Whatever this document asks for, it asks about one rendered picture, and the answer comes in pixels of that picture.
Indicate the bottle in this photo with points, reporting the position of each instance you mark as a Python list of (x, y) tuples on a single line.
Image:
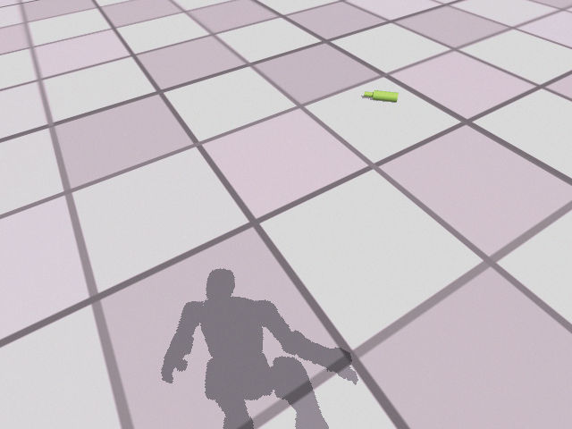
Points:
[(382, 95)]

